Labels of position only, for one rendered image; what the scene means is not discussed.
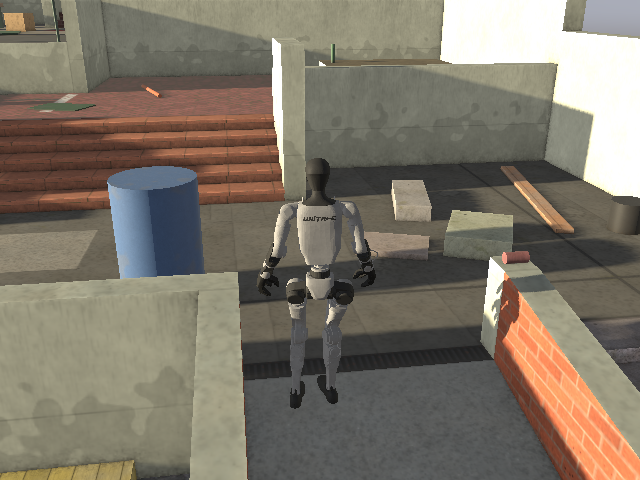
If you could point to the robot left upper arm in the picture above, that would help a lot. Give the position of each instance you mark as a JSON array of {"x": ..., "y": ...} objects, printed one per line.
[{"x": 286, "y": 213}]

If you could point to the robot right hand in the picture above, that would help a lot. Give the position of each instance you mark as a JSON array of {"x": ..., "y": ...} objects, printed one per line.
[{"x": 361, "y": 273}]

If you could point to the robot right shin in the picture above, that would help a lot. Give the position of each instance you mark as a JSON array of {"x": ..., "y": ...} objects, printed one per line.
[{"x": 331, "y": 356}]

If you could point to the right robot forearm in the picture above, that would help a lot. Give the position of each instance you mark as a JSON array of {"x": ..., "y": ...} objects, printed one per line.
[{"x": 365, "y": 259}]

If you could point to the robot left hand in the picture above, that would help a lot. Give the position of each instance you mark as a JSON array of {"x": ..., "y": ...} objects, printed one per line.
[{"x": 261, "y": 282}]

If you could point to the robot right upper arm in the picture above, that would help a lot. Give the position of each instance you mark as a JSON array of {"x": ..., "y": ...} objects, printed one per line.
[{"x": 350, "y": 210}]

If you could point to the humanoid robot head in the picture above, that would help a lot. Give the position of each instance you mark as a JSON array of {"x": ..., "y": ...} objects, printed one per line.
[{"x": 317, "y": 174}]

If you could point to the left robot forearm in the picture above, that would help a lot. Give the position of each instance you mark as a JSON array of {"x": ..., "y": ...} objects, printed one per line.
[{"x": 269, "y": 264}]

